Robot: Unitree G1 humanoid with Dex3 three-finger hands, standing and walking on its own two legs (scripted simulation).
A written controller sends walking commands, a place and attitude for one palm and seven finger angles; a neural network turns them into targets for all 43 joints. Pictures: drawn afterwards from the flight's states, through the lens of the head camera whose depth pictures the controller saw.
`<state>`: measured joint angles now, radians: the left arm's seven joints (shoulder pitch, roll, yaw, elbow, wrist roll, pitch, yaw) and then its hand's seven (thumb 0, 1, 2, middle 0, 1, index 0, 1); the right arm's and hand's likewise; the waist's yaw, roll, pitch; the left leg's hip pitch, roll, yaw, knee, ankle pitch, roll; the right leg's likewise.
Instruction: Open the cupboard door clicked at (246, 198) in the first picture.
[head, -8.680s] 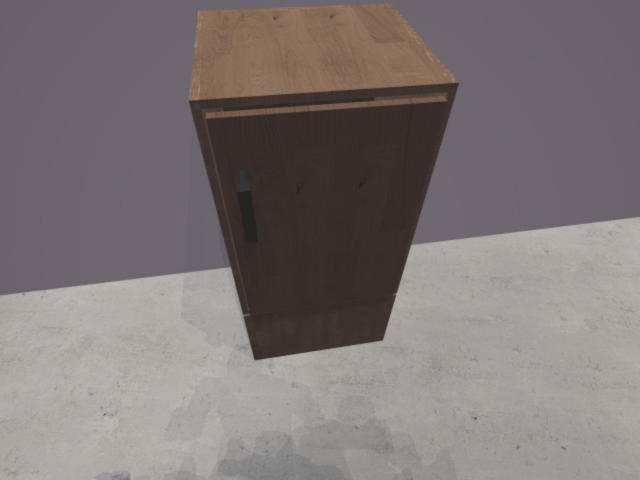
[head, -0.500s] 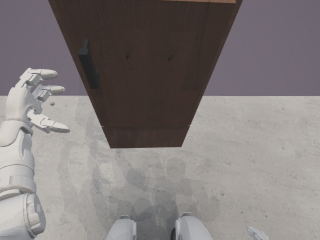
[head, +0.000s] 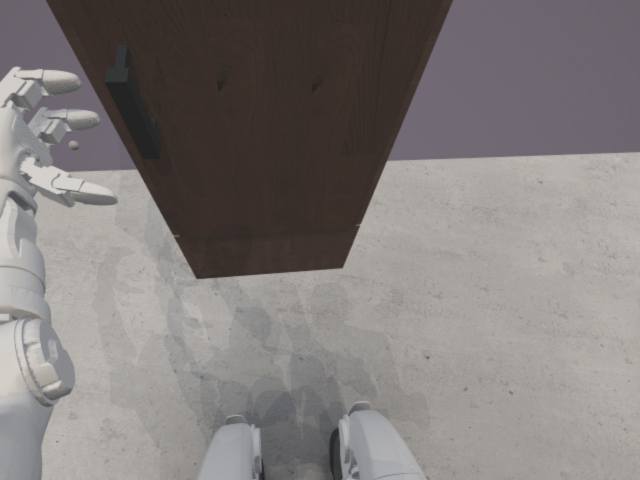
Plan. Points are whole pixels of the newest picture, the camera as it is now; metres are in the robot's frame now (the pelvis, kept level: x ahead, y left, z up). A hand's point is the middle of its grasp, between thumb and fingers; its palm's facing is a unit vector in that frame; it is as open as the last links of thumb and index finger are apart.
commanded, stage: move the hooked fingers beside the handle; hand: left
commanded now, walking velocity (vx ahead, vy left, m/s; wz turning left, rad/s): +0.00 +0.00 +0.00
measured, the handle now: (138, 105) +0.56 +0.20 +0.06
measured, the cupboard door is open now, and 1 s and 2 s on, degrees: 0 0 0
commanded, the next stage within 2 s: slide the fingers in behind the handle in 0.86 s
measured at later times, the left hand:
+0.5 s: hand (73, 139) +0.51 +0.26 +0.06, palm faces +0.03 -1.00 -0.02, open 14.0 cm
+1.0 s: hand (81, 141) +0.50 +0.25 +0.07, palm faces +0.04 -1.00 -0.03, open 14.0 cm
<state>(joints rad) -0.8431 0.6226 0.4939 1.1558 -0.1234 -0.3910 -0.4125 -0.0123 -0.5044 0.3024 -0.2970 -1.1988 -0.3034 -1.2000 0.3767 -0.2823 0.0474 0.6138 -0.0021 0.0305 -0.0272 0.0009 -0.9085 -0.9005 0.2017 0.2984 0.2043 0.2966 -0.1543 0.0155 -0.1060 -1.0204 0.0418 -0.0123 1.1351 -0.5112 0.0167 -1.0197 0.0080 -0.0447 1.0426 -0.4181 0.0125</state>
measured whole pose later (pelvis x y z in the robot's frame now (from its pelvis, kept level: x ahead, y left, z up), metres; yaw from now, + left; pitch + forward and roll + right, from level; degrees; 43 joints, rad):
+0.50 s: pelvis +0.01 +0.01 +0.00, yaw -1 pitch +25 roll -4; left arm -0.86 0.65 0.50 1.13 -0.12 -0.38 -0.41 -0.01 -0.50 0.30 -0.30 -1.20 -0.30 -1.20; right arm 0.38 -0.27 0.05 0.60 -0.01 0.08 -0.01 0.00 -0.91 -0.90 0.20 0.30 0.20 0.30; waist -0.17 0.02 -0.10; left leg -1.06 0.05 -0.02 1.15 -0.53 0.02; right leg -1.05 0.01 -0.05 1.04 -0.42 0.02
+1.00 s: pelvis +0.01 +0.00 +0.00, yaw +0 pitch +24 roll -4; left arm -0.82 0.61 0.49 1.13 -0.11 -0.40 -0.38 -0.01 -0.50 0.30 -0.30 -1.20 -0.30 -1.20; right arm 0.36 -0.27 0.05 0.59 -0.01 0.08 -0.01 0.00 -0.91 -0.90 0.20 0.30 0.20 0.30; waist -0.16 0.02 -0.11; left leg -1.02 0.05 -0.01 1.14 -0.53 0.02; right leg -1.01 0.01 -0.04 1.03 -0.43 0.02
